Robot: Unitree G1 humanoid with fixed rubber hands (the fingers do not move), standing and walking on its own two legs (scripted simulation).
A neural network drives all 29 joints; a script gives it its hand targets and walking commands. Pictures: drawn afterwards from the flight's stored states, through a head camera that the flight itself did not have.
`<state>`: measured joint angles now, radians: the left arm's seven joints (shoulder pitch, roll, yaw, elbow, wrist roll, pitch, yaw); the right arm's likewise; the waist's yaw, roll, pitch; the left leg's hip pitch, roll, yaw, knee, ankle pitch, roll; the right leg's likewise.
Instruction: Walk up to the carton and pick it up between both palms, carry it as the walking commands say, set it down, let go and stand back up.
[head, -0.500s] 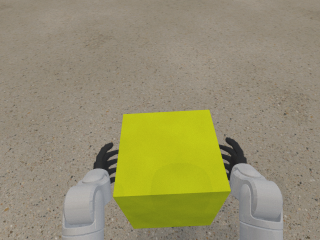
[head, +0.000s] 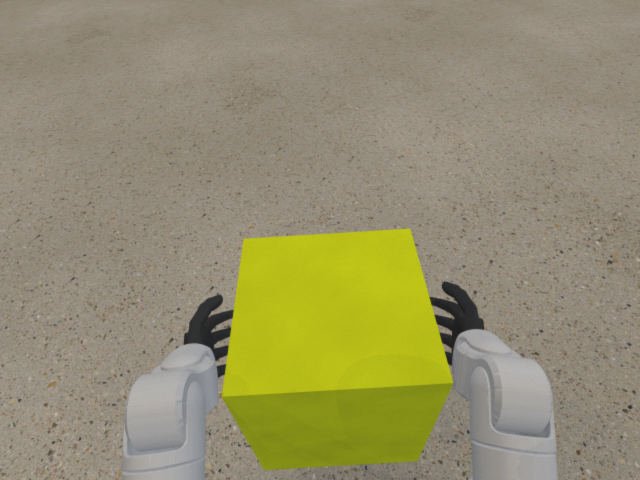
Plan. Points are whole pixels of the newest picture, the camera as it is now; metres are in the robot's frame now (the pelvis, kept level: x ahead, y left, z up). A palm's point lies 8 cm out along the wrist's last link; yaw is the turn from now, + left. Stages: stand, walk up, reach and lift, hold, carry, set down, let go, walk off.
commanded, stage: carry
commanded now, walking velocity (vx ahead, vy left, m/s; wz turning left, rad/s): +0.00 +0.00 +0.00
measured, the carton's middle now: (334, 354) +0.30 -0.01 +0.01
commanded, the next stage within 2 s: none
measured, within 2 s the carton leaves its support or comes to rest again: neither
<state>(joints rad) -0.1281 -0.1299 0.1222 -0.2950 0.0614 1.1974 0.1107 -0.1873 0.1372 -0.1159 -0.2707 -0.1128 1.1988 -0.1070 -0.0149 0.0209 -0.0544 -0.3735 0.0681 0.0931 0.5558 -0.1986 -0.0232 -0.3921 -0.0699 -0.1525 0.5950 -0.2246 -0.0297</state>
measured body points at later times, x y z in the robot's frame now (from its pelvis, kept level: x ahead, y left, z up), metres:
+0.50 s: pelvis -0.01 +0.02 +0.00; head -0.03 +0.01 +0.45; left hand +0.26 +0.17 +0.07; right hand +0.28 -0.13 +0.08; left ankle +0.06 +0.14 -0.73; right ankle +0.06 -0.10 -0.73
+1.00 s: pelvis -0.01 +0.03 +0.00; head -0.02 +0.02 +0.45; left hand +0.27 +0.17 +0.06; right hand +0.28 -0.13 +0.07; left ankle +0.06 +0.14 -0.73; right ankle +0.06 -0.10 -0.73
